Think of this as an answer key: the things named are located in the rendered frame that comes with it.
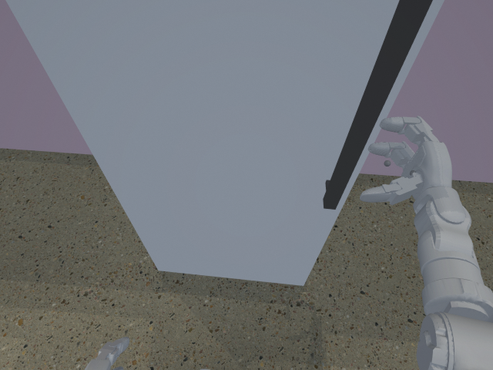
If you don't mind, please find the robot right upper arm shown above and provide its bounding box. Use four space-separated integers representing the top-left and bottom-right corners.
416 311 493 370

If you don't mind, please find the fridge door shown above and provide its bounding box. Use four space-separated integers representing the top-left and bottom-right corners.
6 0 444 286

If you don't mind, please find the handle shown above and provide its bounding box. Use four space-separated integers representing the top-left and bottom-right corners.
323 0 433 210

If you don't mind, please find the robot right forearm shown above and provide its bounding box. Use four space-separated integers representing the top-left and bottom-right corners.
413 187 493 323

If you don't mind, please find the robot right hand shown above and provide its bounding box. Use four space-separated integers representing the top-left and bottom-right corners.
360 116 452 205

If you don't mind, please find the robot left hand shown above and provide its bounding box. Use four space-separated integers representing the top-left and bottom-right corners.
85 337 129 370

